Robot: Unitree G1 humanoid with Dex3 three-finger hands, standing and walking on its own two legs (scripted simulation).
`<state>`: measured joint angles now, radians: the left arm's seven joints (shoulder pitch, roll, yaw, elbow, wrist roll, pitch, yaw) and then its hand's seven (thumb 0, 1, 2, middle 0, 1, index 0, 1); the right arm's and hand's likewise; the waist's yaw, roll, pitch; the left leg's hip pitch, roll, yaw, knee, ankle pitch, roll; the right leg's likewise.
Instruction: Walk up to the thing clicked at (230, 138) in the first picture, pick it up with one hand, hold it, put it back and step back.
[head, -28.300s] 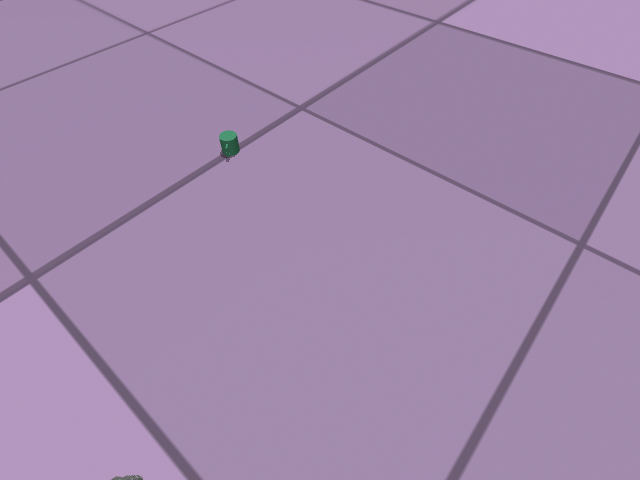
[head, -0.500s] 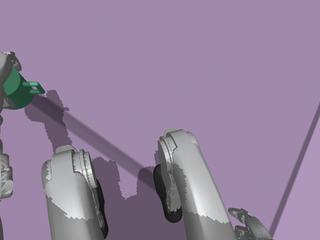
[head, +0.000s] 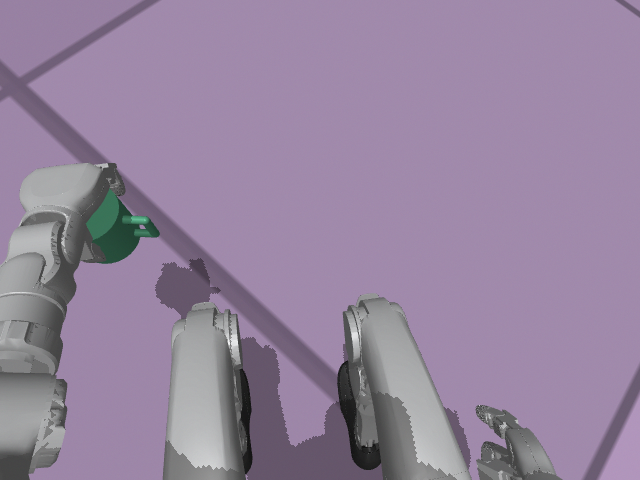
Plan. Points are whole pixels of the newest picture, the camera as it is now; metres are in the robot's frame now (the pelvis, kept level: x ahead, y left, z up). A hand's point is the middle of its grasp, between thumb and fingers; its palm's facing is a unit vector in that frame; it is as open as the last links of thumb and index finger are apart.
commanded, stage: lift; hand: left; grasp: from above
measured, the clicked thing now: (110, 225) +0.44 +0.28 -0.15
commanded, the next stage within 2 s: hold in 1.02 s
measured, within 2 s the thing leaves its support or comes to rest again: neither
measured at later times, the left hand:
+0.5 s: hand out of the picture +0.36 +0.28 +0.10, palm faces -0.46 -0.11 -0.88, open 10.8 cm
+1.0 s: hand out of the picture +0.37 +0.25 +0.20, palm faces -0.45 -0.12 -0.89, open 10.8 cm
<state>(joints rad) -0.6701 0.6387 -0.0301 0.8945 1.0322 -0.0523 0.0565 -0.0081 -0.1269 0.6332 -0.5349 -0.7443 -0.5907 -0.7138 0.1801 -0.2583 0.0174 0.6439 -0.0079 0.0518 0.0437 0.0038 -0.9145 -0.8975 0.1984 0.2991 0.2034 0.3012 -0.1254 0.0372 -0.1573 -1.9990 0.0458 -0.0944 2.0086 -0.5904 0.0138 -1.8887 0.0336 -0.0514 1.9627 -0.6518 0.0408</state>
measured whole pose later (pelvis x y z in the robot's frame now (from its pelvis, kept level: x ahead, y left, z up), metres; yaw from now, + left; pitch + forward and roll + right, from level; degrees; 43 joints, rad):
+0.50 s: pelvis +0.03 +0.01 +0.19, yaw +4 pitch +20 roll -4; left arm -0.40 0.47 -0.13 0.82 1.00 0.02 0.09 -0.01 -0.13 0.63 -0.54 -0.74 -0.60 -0.71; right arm 0.22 -0.24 -0.01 0.72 0.04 0.02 -0.05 0.01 -0.90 -0.90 0.20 0.30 0.20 0.30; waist -0.08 0.05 -0.16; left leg -1.23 0.05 -0.03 1.36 -0.49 0.01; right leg -1.15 0.02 -0.01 1.32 -0.52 0.03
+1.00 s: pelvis +0.07 +0.00 +0.28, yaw +4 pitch +11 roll -1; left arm -0.36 0.38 -0.17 0.88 1.00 0.03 0.15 -0.01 -0.14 0.64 -0.55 -0.73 -0.61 -0.70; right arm 0.27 -0.25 -0.04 0.75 0.03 0.00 -0.05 0.01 -0.90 -0.89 0.20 0.30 0.20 0.30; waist -0.06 0.04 -0.08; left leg -0.72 0.04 0.01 0.88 -0.36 0.00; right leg -0.66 0.01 0.02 0.85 -0.39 0.03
